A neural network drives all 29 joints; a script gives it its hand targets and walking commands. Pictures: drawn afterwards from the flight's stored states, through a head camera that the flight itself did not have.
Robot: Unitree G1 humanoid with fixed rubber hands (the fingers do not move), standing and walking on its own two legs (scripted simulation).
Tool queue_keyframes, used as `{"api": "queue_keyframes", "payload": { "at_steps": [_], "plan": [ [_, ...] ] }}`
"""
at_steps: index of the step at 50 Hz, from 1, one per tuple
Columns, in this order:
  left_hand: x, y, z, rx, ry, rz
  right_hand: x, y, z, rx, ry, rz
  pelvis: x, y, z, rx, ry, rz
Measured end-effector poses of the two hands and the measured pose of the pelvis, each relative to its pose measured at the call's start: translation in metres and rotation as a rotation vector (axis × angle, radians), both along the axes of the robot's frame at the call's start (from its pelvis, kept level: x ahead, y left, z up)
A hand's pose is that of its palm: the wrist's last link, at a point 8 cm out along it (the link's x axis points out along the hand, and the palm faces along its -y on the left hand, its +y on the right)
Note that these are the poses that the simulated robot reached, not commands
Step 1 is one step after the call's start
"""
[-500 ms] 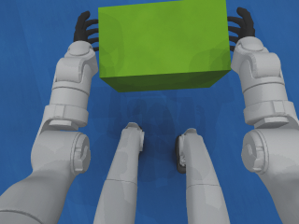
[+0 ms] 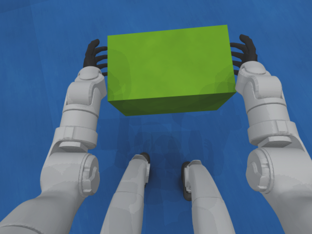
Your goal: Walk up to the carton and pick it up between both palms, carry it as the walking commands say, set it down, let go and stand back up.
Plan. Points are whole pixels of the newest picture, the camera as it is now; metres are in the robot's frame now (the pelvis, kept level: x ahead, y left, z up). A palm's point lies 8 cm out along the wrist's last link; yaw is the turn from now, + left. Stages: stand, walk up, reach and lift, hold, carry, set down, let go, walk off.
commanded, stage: reach and lift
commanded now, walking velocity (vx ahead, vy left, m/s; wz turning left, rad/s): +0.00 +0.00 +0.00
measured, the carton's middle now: (168, 77) +0.48 +0.01 -0.07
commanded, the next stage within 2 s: hold in 1.50 s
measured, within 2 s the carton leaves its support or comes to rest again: neither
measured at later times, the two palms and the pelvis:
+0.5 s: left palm (76, 54) +0.43 +0.19 +0.10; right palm (276, 51) +0.44 -0.17 +0.11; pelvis +0.10 -0.01 +0.05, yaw -2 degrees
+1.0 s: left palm (78, 53) +0.43 +0.19 +0.10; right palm (279, 52) +0.44 -0.18 +0.11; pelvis +0.13 -0.01 +0.06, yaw -2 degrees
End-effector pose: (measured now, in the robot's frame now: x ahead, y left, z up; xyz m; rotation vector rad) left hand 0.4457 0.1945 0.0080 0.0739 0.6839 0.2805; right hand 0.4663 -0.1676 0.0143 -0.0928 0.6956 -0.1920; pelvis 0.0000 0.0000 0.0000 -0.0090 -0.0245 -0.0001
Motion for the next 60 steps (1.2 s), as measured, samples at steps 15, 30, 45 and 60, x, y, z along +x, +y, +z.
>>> {"api": "queue_keyframes", "payload": {
  "at_steps": [15, 30, 45, 60],
  "plan": [
    [-0.012, -0.007, 0.066, -0.02, 0.018, -0.021, -0.019, -0.008, 0.068, 0.022, 0.016, -0.039, 0.062, -0.003, 0.035, 0.016, 0.141, -0.027],
    [-0.014, -0.008, 0.098, -0.033, 0.018, -0.022, -0.023, -0.011, 0.099, 0.03, 0.012, -0.018, 0.103, -0.007, 0.053, 0.023, 0.13, -0.028],
    [-0.015, -0.007, 0.103, -0.055, 0.03, -0.009, -0.025, -0.013, 0.105, 0.076, 0.022, -0.014, 0.126, -0.008, 0.062, 0.026, 0.089, -0.03],
    [-0.01, -0.008, 0.094, -0.063, 0.047, -0.01, -0.022, -0.015, 0.094, 0.094, 0.035, -0.016, 0.131, -0.008, 0.063, 0.026, 0.096, -0.03]
  ]
}}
